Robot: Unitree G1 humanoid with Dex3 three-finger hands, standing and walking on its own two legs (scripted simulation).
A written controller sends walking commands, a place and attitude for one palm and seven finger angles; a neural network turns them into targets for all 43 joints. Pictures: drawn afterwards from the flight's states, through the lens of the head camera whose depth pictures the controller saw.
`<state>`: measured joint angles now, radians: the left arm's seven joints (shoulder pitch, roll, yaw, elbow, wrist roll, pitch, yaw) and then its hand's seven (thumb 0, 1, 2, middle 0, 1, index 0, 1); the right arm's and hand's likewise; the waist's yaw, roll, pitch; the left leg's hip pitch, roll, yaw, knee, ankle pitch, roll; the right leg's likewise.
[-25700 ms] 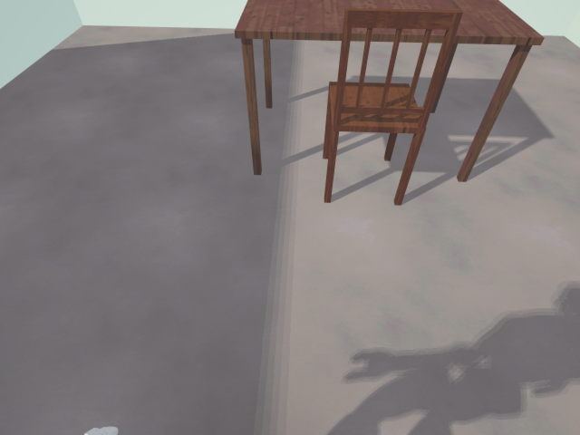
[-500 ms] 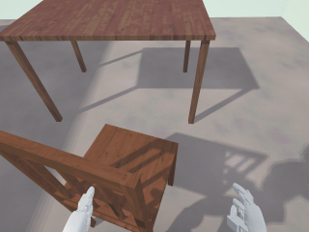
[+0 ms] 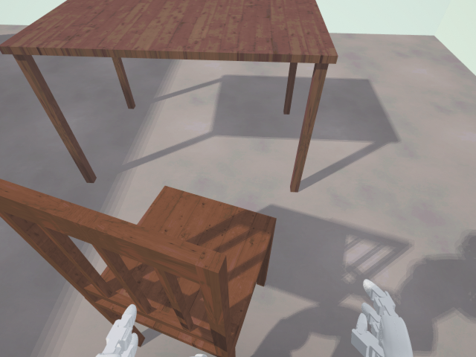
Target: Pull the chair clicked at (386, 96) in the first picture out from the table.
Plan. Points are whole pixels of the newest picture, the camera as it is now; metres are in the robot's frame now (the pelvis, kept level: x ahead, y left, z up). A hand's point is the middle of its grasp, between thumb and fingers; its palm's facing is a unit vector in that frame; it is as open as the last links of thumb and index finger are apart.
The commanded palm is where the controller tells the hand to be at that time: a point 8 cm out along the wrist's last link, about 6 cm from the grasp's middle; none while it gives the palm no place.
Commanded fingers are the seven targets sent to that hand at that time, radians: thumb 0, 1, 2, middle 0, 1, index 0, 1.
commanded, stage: draw the hand back to the body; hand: left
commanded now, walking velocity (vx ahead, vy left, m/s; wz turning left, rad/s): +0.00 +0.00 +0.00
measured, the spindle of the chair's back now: (127, 281) +0.26 +0.22 -0.02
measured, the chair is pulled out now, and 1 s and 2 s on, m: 0.62 0.62 0.62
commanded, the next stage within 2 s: step back with the hand held close in 1.50 s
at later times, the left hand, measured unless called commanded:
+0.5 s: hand (89, 343) +0.13 +0.18 +0.11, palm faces +0.11 -0.97 -0.23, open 17.1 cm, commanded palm +0.09 +0.24 +0.14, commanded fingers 0.00 -0.19 0.38 -0.05 -0.08 -0.05 -0.08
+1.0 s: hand (17, 244) +0.20 +0.25 +0.20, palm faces +0.39 -0.82 -0.43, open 11.1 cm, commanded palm +0.16 +0.30 +0.23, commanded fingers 0.00 0.72 0.81 -0.17 -0.26 -0.17 -0.26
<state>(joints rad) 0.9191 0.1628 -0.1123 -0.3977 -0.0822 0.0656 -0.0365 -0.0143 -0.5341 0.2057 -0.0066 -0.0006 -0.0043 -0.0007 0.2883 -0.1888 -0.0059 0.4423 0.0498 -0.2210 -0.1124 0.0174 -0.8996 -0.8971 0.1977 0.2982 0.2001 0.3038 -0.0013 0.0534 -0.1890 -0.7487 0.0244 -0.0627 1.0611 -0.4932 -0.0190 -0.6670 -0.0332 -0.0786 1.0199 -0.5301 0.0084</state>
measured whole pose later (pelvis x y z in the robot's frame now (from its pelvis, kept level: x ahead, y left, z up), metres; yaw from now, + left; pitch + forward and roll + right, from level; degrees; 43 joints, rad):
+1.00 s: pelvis +0.02 +0.01 +0.06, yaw -1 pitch -3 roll -1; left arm 0.58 0.35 0.27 -0.47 -0.04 -0.03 0.14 0.00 0.37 0.65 -0.14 -0.19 -0.13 -0.19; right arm 0.20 -0.20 0.05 0.63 0.02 -0.19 -0.11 0.02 -0.90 -0.90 0.20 0.30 0.20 0.30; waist 0.07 0.06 -0.01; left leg -0.19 0.02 0.00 0.56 -0.32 0.00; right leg -0.12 -0.04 -0.04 0.51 -0.33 0.03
